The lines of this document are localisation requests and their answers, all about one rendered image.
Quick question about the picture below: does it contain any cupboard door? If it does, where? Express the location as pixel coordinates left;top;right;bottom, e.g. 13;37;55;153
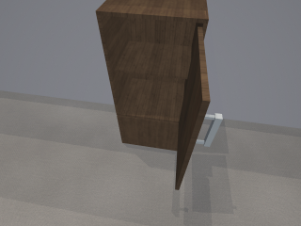
175;26;211;190

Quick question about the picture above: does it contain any handle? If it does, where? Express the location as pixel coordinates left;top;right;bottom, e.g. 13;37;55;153
196;113;223;147

